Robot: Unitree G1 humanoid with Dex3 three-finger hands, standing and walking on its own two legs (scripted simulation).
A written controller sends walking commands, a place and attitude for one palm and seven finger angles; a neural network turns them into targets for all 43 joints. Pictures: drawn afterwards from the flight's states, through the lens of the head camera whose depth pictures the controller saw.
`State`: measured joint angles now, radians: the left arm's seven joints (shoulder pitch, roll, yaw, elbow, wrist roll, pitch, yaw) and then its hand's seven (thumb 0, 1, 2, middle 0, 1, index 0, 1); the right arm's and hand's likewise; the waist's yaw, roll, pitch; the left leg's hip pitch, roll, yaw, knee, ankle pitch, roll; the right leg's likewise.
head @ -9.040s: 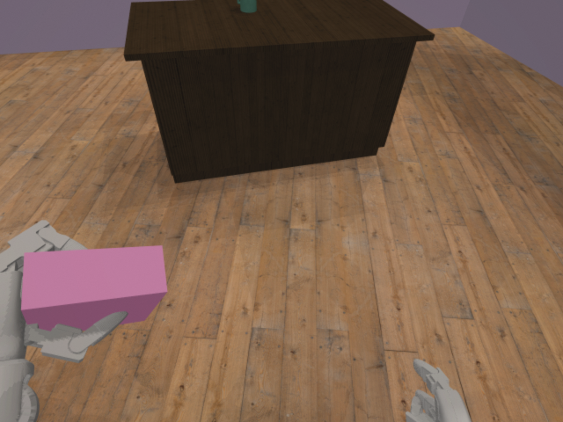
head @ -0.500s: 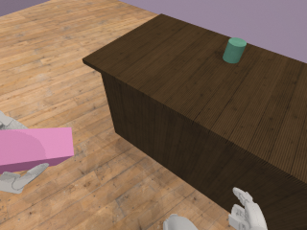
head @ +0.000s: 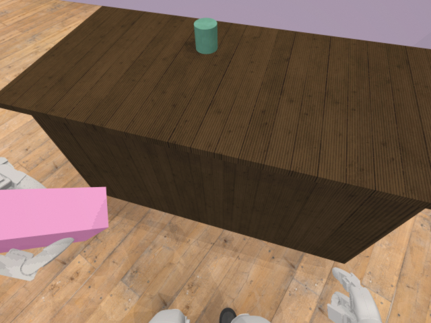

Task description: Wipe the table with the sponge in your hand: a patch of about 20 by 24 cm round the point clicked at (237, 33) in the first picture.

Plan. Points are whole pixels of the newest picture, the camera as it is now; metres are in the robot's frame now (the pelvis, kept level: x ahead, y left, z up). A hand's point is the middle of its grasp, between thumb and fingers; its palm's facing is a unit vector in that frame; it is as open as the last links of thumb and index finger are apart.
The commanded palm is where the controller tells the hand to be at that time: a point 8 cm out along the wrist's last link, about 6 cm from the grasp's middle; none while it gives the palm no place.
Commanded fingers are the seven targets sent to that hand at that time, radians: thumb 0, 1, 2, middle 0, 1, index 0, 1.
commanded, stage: turn to face it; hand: left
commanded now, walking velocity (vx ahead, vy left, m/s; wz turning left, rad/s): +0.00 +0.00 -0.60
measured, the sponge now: (62, 219) +0.23 +0.21 +0.15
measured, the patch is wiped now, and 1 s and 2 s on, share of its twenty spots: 0.00 0.00 0.00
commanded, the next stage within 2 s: take the last steps up to it in 1.16 s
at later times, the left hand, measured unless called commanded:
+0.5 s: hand (136, 243) +0.20 +0.10 +0.16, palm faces +0.19 -0.86 -0.47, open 9.3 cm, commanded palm +0.14 +0.16 +0.18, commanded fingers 0.00 0.10 1.30 -1.20 -1.60 -1.20 -1.60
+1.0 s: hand (194, 296) +0.15 +0.03 +0.15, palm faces -0.04 -0.89 -0.45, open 9.3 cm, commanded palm +0.12 +0.07 +0.18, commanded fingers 0.00 0.10 1.30 -1.20 -1.60 -1.20 -1.60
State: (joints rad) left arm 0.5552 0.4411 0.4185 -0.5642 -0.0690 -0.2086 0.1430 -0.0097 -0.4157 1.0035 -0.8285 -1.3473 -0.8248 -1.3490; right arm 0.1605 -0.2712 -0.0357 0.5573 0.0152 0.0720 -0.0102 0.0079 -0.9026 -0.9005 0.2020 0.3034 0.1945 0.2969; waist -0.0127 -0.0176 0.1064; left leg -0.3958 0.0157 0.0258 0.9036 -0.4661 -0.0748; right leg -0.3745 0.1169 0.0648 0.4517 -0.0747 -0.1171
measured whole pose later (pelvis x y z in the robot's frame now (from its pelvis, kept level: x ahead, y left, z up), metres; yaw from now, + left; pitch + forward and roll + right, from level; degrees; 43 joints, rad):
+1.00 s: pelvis -0.16 -0.08 -0.01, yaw -32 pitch -1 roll +1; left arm 0.50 0.36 0.37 -0.49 -0.03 -0.16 0.14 -0.01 -0.41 1.00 -0.83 -1.35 -0.82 -1.35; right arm 0.22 -0.20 -0.01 0.56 0.03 -0.02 -0.02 0.01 -0.90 -0.90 0.20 0.30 0.19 0.30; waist 0.05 -0.01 0.05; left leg -0.22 0.10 0.12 0.59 -0.34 -0.06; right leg -0.50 0.04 -0.01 0.91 -0.41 0.03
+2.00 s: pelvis -0.20 -0.08 +0.00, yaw -34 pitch +1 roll +1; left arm 0.54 0.41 0.37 -0.57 -0.01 -0.25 0.15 -0.01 -0.42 1.00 -0.83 -1.35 -0.83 -1.35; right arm 0.21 -0.24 -0.03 0.59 0.00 -0.07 -0.05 0.01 -0.90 -0.90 0.21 0.30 0.20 0.30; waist 0.00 -0.01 0.07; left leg -0.23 0.04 0.08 0.47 -0.28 0.02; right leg -0.32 -0.07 -0.06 0.55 -0.25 0.01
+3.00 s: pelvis -0.08 -0.06 +0.00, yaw -34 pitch -1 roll +1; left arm 0.49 0.36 0.34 -0.47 -0.04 -0.18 0.14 -0.01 -0.41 1.00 -0.83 -1.35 -0.83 -1.35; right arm 0.18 -0.17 0.04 0.61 0.01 -0.06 -0.03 0.01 -0.90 -0.90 0.21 0.30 0.20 0.30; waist -0.01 0.03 0.07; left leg -0.28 0.03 0.05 0.64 -0.38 -0.02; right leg -0.27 0.02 -0.13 0.54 -0.27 -0.08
